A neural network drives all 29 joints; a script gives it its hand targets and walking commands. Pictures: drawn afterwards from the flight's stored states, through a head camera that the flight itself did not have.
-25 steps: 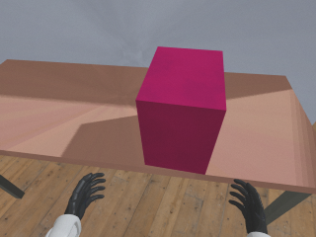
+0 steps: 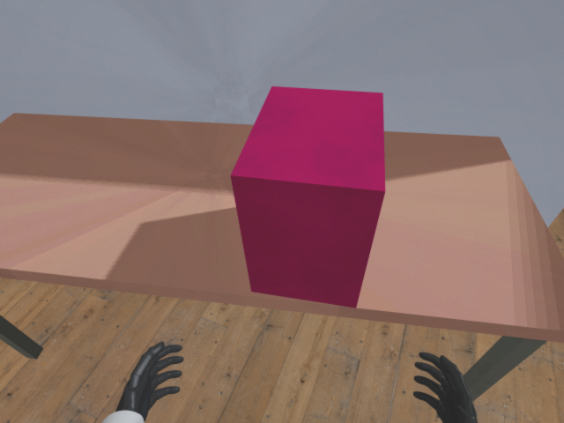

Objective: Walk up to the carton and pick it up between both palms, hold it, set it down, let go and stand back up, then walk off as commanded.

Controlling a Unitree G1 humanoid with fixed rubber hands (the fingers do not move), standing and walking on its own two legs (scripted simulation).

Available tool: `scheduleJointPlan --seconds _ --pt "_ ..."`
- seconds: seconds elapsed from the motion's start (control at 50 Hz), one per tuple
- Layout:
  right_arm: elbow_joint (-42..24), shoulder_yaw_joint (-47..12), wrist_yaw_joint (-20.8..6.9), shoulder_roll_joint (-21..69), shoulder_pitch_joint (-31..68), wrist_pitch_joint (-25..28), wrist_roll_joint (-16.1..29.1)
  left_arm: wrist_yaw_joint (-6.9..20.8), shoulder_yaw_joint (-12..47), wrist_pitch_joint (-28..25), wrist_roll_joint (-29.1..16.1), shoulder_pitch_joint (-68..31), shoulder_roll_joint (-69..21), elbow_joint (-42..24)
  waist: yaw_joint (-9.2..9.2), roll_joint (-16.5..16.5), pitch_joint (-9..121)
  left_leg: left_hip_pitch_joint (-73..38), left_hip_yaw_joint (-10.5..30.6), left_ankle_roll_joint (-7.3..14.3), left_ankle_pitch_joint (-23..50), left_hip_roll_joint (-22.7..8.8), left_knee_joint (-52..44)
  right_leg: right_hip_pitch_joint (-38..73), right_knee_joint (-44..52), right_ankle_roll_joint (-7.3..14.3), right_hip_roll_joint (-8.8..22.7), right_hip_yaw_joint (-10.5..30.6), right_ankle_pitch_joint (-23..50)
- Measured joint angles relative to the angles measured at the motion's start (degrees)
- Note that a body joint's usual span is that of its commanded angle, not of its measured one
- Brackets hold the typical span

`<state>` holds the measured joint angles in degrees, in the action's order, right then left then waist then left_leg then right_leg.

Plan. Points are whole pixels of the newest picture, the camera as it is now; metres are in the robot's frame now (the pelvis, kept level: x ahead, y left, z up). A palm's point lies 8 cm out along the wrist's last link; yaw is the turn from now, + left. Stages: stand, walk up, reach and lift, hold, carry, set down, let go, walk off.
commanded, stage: set down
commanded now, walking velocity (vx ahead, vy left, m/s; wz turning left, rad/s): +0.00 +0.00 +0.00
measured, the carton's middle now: (313, 197) +0.50 -0.01 +0.05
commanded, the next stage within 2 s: let go in 0.90 s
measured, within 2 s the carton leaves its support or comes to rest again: neither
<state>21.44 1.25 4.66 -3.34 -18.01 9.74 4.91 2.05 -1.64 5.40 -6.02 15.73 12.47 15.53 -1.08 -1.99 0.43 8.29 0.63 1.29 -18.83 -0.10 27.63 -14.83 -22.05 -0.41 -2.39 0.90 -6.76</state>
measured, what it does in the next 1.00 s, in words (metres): stands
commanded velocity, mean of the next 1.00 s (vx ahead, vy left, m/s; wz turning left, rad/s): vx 0.00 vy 0.00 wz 0.00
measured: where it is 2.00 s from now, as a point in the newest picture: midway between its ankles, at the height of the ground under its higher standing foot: outside the picture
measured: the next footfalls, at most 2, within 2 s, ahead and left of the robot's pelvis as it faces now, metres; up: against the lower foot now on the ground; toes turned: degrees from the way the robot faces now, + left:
none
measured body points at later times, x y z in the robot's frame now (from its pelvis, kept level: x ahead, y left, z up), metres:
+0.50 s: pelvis +0.02 +0.00 +0.00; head +0.02 +0.00 +0.45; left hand +0.19 +0.24 -0.07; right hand +0.19 -0.20 -0.08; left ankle -0.04 +0.10 -0.74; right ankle +0.06 -0.12 -0.74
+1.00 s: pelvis +0.01 +0.00 +0.00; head +0.01 -0.01 +0.45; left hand +0.18 +0.23 -0.07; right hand +0.17 -0.21 -0.09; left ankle -0.04 +0.10 -0.74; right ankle +0.06 -0.12 -0.74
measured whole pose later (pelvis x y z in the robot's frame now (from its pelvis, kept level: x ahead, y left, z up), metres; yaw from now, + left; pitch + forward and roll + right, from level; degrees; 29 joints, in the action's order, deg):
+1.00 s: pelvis +0.01 +0.00 +0.00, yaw +0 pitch +0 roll -2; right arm 42.3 1.9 -0.2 -7.1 -11.6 14.6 4.7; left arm -0.8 -1.6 7.0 -1.7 14.2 9.9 24.6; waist -1.1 -2.5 0.3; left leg 7.8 0.6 0.8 -19.7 -0.7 27.6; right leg -14.7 -22.8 0.3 -3.0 0.9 -8.0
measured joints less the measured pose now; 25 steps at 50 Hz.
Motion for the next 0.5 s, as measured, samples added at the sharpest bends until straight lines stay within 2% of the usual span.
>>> scheduleJointPlan --seconds 0.12,0.5 --pt "4.7 0.0 -0.8 -0.2 2.9 -0.2 0.0 -0.3 0.0 -0.6 1.1 -0.1 -0.6 5.4 0.00 0.0 0.0 -0.4 0.0 0.0 -0.2 -0.3 0.0 0.0 -0.7 0.1 -0.3 0.0 -0.6" --pt "15.2 0.1 -2.7 -1.7 5.8 2.5 0.0 -1.6 0.0 -1.5 3.2 -1.5 -1.3 9.0 0.00 -0.5 -0.1 -0.5 0.0 -0.3 -1.4 -0.6 0.0 0.0 -0.9 0.5 -0.6 0.0 -1.8"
